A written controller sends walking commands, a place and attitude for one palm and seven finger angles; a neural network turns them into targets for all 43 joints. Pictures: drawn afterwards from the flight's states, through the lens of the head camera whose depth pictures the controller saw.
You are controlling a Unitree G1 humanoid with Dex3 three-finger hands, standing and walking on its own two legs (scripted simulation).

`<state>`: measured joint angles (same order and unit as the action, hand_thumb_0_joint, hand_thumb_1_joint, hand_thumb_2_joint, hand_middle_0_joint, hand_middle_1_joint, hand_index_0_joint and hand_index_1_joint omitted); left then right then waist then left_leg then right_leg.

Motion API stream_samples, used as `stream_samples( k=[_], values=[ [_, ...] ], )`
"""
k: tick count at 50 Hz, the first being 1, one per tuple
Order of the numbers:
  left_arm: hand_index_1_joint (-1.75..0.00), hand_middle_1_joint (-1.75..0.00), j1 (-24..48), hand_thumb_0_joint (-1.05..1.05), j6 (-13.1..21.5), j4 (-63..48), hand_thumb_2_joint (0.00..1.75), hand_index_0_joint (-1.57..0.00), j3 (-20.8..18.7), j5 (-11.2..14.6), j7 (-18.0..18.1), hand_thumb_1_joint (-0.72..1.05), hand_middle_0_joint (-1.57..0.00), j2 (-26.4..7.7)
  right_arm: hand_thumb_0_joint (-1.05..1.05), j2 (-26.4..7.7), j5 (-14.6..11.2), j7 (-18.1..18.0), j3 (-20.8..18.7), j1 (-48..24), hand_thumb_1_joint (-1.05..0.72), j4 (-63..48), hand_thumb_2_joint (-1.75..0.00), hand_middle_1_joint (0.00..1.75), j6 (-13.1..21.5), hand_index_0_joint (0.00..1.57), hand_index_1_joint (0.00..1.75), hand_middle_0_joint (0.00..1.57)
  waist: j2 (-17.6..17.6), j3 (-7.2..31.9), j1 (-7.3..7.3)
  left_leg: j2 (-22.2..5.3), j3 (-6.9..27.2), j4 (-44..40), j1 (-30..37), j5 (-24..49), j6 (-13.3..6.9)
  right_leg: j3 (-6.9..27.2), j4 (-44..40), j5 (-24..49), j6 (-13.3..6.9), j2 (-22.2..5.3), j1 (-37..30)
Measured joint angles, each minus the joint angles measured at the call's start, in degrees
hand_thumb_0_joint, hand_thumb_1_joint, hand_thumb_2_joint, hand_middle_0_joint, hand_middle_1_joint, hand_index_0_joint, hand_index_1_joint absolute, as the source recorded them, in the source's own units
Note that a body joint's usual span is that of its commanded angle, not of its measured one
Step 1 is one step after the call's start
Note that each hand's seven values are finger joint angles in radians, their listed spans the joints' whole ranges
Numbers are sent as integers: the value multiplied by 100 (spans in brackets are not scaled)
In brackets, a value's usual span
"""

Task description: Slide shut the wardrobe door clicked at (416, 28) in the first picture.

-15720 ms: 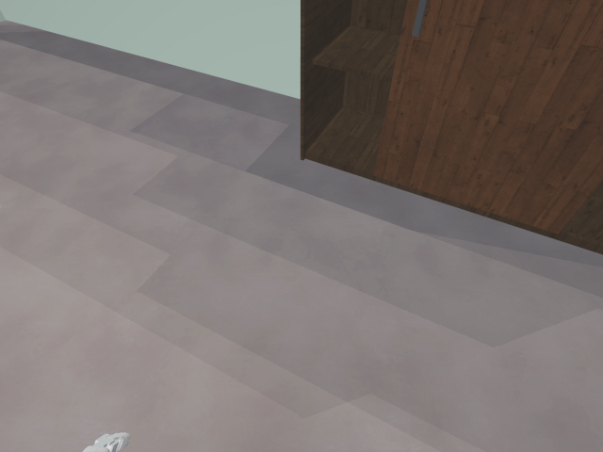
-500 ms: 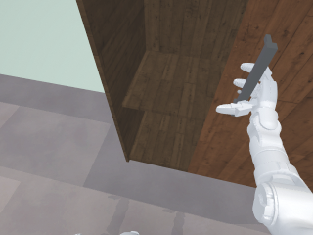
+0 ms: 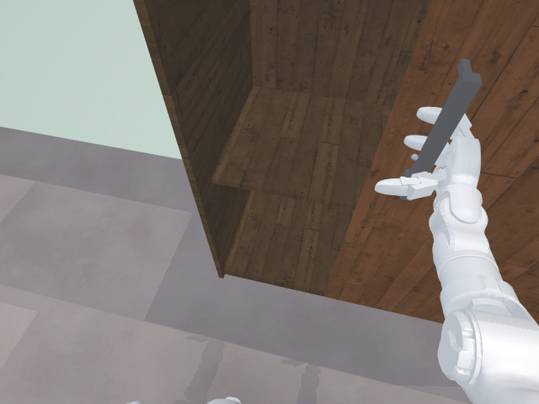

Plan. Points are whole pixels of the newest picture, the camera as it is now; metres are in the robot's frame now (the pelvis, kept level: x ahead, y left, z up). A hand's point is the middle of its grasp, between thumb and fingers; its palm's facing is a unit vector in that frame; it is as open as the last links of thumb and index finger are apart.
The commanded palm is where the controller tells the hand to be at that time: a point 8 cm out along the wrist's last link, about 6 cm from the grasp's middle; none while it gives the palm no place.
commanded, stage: grip the handle and tug to test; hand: right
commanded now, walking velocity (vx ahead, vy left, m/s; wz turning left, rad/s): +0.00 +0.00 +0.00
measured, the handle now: (431, 138) +0.52 -0.17 +0.12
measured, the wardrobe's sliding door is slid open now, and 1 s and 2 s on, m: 0.39 0.39 0.39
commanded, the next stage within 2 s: tug the door sideways, standing still in 1.46 s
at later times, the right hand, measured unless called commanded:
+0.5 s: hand (418, 159) +0.47 -0.14 +0.12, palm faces +0.08 +1.00 +0.00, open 9.2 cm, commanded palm +0.44 -0.19 +0.12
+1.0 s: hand (414, 156) +0.48 -0.14 +0.11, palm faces +0.09 +1.00 +0.00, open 5.2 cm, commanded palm +0.44 -0.19 +0.12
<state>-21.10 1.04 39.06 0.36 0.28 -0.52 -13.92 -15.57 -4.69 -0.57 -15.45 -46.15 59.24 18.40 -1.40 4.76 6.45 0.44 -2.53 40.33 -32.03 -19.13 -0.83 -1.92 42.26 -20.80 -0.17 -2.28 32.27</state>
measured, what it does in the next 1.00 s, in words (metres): stands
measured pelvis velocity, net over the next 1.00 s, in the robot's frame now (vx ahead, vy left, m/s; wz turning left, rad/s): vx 0.01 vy -0.01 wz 0.01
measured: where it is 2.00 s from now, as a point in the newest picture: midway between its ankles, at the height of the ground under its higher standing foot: outside the picture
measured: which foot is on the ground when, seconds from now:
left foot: down 0.00-1.00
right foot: down 0.00-1.00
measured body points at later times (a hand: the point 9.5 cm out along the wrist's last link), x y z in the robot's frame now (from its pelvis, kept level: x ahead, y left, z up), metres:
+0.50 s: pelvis +0.00 -0.01 +0.00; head +0.05 -0.01 +0.45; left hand +0.05 +0.25 -0.12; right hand +0.46 -0.19 +0.12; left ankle +0.00 +0.11 -0.71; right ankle +0.00 -0.12 -0.71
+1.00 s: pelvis +0.01 -0.01 +0.00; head +0.06 -0.01 +0.45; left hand +0.04 +0.25 -0.12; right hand +0.47 -0.19 +0.12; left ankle +0.00 +0.11 -0.71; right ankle +0.00 -0.12 -0.71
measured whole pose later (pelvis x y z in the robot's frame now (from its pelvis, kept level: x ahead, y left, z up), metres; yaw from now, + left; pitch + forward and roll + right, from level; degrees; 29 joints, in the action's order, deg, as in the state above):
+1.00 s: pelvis +0.01 -0.01 +0.00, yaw +1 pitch +11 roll +1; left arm -21.9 0.6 38.6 0.0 0.2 -0.8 -13.7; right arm -15.0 -4.8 -1.4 -15.4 -44.1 55.4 16.3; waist -1.5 5.1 6.7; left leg 0.5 -1.8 39.9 -31.9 -19.2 -0.4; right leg -2.6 42.2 -21.4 -0.6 -2.3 32.1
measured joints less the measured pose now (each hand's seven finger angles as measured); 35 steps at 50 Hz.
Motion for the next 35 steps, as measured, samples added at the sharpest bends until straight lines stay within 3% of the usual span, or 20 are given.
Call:
stream_samples(
  k=[6,12,19,35],
  values=[
    [-30,-30,-11,1,-28,-81,90,-21,-3,23,7,91,-20,7,-2,1,-62,63,-48,196,49,-237,-30,121,-54,30,120,31,3,24,-16,15,43,-52,63,15,10,-42,-45,-6,-7,-12,-78],
    [-30,-30,10,1,-43,-100,90,-21,-8,39,19,91,-20,4,-1,-16,-75,83,-23,287,36,-364,-36,122,-149,32,122,32,2,19,-34,8,33,-80,96,23,24,-31,-43,-10,-20,-5,-90],
    [-30,-30,39,1,-29,-35,90,-21,-16,37,11,91,-20,4,-1,88,-107,62,79,270,9,-423,-47,126,-174,34,126,35,-1,29,-76,-19,23,-75,103,17,47,-19,-22,-18,-40,23,-81],
    [-30,-30,-37,1,-1,-42,90,-21,3,-16,-12,91,-20,31,0,27,-6,-24,26,28,-63,-153,-79,136,-100,42,136,43,-10,14,4,-28,62,-3,-33,1,67,-54,42,-43,-60,31,38]
  ],
)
